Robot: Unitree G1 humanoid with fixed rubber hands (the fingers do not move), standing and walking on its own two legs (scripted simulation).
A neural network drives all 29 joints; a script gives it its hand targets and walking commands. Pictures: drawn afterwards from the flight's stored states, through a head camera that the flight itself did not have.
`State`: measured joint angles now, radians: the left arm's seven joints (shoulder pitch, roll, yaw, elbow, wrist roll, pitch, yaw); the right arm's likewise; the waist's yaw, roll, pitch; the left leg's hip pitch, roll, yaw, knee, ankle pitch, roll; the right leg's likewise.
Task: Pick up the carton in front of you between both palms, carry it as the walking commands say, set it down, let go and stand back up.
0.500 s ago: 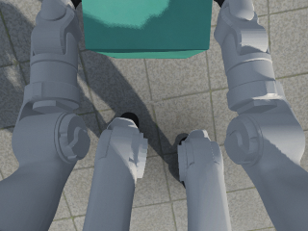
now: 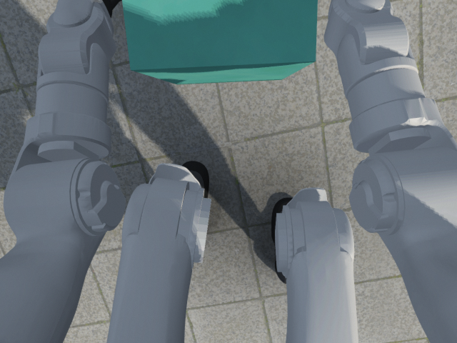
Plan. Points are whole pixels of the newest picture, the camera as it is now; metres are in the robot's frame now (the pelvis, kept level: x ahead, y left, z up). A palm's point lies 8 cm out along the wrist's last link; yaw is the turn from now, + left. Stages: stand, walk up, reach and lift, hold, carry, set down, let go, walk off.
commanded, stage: set down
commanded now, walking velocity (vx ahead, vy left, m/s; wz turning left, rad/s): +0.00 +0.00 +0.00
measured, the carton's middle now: (223, 4) +0.54 +0.11 -0.26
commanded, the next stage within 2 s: let go in 1.96 s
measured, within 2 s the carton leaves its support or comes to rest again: neither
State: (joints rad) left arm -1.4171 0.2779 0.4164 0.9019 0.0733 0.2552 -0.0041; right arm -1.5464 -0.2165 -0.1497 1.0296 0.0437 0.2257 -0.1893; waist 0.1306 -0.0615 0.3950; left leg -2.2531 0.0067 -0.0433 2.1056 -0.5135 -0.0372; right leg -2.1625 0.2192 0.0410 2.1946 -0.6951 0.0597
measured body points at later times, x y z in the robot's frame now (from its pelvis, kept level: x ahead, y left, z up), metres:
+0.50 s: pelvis -0.01 +0.00 -0.01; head +0.37 +0.04 +0.21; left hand +0.52 +0.27 -0.19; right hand +0.58 -0.04 -0.19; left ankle +0.12 +0.13 -0.35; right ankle +0.08 -0.11 -0.35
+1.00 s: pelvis -0.01 +0.01 -0.02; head +0.38 +0.04 +0.20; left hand +0.53 +0.31 -0.19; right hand +0.60 -0.07 -0.19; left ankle +0.12 +0.13 -0.35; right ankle +0.08 -0.11 -0.35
